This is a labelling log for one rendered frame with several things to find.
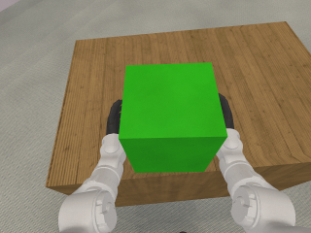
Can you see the pedestal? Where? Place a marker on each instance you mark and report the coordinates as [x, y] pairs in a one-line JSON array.
[[264, 72]]

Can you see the robot left forearm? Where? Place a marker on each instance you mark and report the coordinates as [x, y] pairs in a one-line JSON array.
[[108, 171]]

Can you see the robot left upper arm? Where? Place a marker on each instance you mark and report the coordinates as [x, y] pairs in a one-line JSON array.
[[88, 212]]

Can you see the left robot hand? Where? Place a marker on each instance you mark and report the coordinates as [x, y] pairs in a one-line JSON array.
[[114, 119]]

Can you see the robot right upper arm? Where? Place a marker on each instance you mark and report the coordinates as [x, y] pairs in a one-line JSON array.
[[264, 210]]

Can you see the carton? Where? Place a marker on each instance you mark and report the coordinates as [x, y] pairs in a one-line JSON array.
[[171, 117]]

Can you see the right robot hand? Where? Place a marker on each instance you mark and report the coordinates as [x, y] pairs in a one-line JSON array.
[[228, 118]]

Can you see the robot right forearm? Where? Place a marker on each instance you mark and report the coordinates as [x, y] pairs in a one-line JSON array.
[[234, 166]]

